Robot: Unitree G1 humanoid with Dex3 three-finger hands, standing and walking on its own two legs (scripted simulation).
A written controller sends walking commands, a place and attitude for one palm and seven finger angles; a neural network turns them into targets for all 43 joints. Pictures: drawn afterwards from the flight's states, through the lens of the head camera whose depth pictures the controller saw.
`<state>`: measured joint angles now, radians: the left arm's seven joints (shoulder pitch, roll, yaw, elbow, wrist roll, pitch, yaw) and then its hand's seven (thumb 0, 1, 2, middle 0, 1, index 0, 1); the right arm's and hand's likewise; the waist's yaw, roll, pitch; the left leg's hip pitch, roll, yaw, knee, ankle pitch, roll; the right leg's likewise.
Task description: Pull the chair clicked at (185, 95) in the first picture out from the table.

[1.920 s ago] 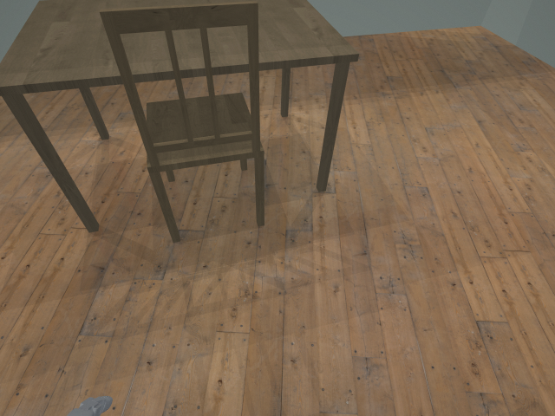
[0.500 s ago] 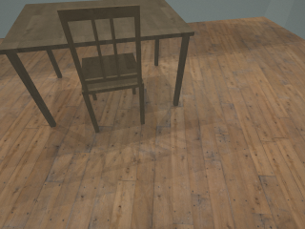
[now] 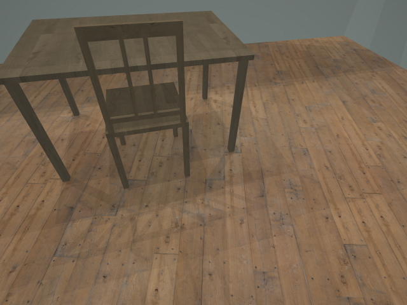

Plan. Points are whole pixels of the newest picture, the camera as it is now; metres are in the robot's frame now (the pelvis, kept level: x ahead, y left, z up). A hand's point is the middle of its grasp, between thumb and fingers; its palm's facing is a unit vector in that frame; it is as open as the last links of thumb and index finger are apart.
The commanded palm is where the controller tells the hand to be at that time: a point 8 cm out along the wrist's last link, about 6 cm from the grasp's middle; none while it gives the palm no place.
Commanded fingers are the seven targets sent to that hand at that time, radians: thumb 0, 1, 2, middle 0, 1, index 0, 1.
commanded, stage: walk to a spot facing it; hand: left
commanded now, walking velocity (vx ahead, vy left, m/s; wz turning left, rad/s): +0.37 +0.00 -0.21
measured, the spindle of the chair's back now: (129, 81) +0.98 +0.39 -0.06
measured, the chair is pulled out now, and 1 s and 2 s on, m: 0.00 0.00 0.00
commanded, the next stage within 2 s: turn to face it in 0.60 s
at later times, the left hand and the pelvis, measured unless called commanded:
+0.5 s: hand (150, 303) +0.18 +0.14 -0.18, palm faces +0.00 -0.98 -0.21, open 7.3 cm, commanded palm none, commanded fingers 0.00 0.90 0.90 -0.20 -0.30 -0.20 -0.30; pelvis +0.15 -0.05 -0.01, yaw -4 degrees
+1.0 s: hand (144, 250) +0.31 +0.18 -0.20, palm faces +0.14 -0.98 -0.17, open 7.4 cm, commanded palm none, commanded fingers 0.00 0.90 0.90 -0.20 -0.30 -0.20 -0.30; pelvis +0.32 +0.01 -0.01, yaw +3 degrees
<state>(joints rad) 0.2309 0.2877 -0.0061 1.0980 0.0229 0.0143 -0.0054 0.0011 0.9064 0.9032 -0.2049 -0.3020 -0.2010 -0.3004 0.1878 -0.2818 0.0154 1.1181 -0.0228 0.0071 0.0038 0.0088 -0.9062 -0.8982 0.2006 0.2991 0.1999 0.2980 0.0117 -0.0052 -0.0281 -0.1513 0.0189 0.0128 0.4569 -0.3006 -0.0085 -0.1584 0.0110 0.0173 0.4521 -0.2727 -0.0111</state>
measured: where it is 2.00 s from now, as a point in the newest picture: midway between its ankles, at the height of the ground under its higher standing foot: (204, 292)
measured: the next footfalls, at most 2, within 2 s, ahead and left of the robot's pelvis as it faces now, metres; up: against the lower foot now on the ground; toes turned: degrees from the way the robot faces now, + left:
right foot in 0.36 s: +0.16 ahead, -0.12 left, +0.00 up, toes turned -11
left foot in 0.84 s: +0.45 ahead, +0.06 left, +0.00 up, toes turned +7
